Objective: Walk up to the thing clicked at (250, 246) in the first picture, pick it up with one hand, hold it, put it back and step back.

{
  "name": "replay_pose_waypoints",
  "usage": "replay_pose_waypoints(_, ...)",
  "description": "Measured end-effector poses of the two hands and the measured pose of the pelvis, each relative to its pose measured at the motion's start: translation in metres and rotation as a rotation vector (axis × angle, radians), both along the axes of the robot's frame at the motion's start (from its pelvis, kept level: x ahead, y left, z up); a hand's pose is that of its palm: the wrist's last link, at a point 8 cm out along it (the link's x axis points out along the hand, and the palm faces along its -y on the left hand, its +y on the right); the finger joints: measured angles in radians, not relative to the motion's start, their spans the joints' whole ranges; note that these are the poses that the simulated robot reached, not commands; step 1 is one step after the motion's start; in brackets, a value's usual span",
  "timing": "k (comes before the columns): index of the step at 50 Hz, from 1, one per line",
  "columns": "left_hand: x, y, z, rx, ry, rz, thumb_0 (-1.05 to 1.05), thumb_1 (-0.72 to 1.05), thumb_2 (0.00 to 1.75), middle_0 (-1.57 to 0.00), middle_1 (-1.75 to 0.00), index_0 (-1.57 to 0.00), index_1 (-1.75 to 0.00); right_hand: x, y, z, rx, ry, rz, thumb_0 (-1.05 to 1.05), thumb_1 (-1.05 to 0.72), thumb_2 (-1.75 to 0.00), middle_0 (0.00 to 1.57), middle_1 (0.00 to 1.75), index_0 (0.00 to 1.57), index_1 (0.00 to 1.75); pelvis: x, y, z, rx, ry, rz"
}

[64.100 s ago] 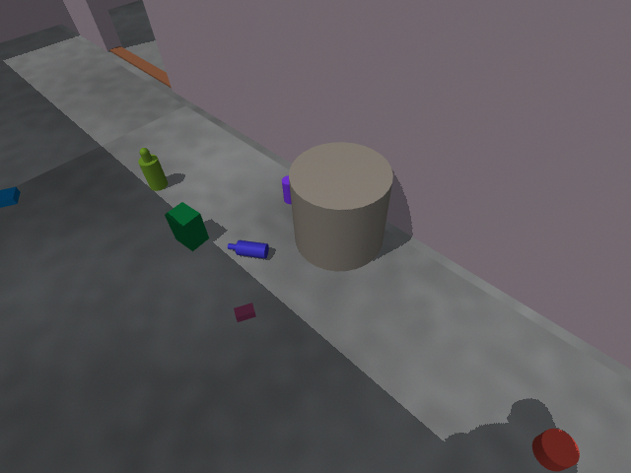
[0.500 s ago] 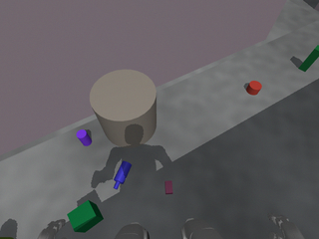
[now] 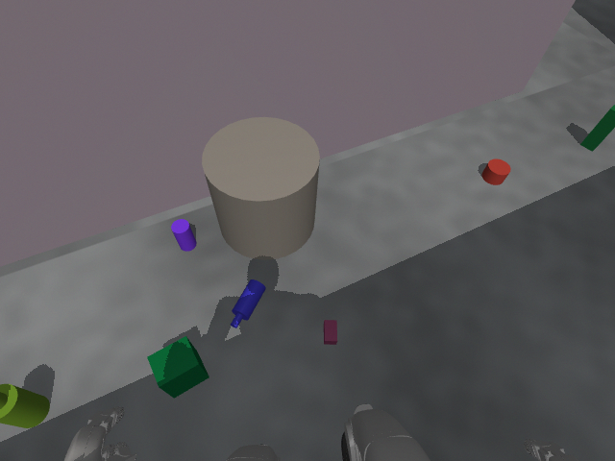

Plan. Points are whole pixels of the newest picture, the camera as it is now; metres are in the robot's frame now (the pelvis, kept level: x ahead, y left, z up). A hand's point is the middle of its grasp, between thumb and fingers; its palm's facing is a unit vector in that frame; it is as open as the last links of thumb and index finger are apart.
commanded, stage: step back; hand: left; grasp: from above
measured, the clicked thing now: (246, 304) +0.61 +0.19 -0.72
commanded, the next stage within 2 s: none
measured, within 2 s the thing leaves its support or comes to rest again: neither
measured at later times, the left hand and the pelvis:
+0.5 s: hand out of the picture -0.11 +0.23 -0.13, palm faces -0.06 -0.91 -0.41, open 7.3 cm; pelvis -0.18 -0.04 +0.00, yaw -6 degrees
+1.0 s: hand out of the picture -0.24 +0.22 -0.14, palm faces +0.05 -0.94 -0.33, open 7.3 cm; pelvis -0.35 -0.04 +0.01, yaw +2 degrees
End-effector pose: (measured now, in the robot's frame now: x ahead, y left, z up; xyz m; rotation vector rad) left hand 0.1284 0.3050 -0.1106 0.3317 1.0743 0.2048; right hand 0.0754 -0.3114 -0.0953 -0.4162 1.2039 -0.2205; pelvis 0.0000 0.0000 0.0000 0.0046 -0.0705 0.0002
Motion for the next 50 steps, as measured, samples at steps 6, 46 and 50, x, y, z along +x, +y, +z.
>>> replay_pose_waypoints(6,-0.055,0.005,0.003,-0.027,0.051,0.028,0.01,0.91,0.90,-0.21,-0.30,-0.20,-0.30,-0.029,0.006,0.024,-0.016,-0.026,-0.001,0.01,-0.90,-0.90,0.20,0.30,0.21,0.30,-0.031,0.001,0.015,-0.042,0.029,-0.018)
replay_pose_waypoints(46,-0.335,-0.043,0.002,-0.026,-0.003,0.017,0.00,0.91,0.90,-0.21,-0.30,-0.21,-0.30,-0.348,-0.033,-0.004,-0.001,0.044,0.010,0.01,-0.90,-0.90,0.20,0.30,0.21,0.30,-0.330,-0.035,0.000,-0.022,0.002,0.055)
replay_pose_waypoints(50,-0.380,-0.040,0.003,-0.040,0.026,0.061,0.01,0.91,0.90,-0.21,-0.30,-0.21,-0.30,-0.351,-0.034,0.012,-0.020,-0.006,0.036,0.01,-0.90,-0.90,0.20,0.30,0.21,0.30,-0.353,-0.039,0.009,-0.035,0.030,0.037)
